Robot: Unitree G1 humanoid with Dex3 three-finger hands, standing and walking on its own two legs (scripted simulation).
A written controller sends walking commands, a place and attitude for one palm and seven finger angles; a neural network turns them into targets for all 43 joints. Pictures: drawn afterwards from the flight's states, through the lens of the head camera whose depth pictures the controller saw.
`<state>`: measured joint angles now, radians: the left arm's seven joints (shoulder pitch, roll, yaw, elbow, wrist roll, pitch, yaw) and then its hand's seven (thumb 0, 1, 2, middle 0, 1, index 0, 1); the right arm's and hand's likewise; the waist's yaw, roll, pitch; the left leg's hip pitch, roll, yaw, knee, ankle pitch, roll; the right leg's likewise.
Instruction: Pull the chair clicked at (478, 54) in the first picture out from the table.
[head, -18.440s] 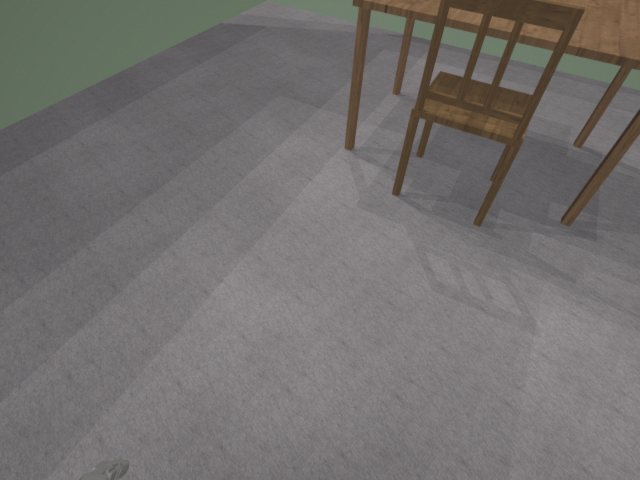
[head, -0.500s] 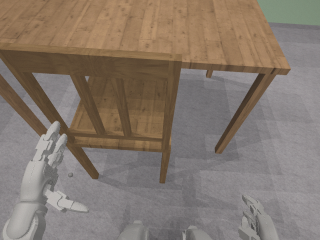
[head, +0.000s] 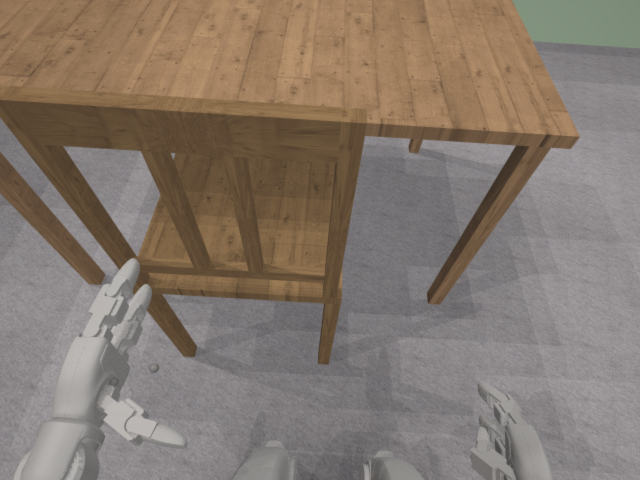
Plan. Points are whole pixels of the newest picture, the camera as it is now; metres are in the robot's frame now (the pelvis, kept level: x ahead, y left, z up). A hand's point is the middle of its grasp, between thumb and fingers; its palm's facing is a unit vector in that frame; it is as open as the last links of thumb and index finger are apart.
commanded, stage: aim the fingers beside a spindle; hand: left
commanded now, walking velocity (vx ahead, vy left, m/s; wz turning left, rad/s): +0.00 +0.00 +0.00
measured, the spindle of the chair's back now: (182, 216) +0.47 +0.24 -0.02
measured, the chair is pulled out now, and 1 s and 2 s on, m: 0.00 0.00 0.00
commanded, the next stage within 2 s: none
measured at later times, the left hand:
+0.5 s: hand (191, 342) +0.27 +0.17 +0.01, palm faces +0.00 -1.00 -0.04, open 16.9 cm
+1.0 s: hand (224, 327) +0.29 +0.14 +0.01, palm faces -0.02 -1.00 -0.03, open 16.9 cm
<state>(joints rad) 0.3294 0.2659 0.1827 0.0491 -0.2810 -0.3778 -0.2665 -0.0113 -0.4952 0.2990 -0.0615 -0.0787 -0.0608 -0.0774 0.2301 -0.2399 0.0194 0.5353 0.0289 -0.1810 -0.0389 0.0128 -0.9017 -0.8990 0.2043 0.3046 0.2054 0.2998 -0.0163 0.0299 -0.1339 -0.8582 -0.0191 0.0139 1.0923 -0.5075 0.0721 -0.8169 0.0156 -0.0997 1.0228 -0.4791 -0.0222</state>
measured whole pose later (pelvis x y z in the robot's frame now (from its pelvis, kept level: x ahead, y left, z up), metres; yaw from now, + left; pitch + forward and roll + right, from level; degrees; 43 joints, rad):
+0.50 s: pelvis +0.00 -0.01 -0.01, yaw +0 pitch +18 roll -3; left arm 0.17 0.24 0.15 0.17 -0.23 -0.38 -0.19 -0.01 -0.50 0.30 -0.06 -0.08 -0.06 -0.08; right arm 0.22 -0.26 0.02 0.53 0.02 -0.13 -0.01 0.01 -0.90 -0.90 0.20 0.30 0.21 0.30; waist -0.03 0.03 -0.15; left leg -0.95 -0.02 0.02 1.16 -0.53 0.06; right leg -0.92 0.01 -0.10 1.11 -0.51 -0.03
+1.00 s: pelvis +0.00 -0.02 -0.02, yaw +0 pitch +20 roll -2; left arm 0.08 0.21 0.09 0.19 -0.21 -0.45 -0.14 -0.01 -0.50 0.30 -0.06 -0.08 -0.06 -0.08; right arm 0.20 -0.26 0.01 0.56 0.01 -0.12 -0.01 0.01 -0.90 -0.90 0.20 0.30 0.20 0.30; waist -0.03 0.03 -0.15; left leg -1.01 -0.01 0.01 1.21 -0.54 0.05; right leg -0.98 0.02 -0.10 1.17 -0.53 -0.05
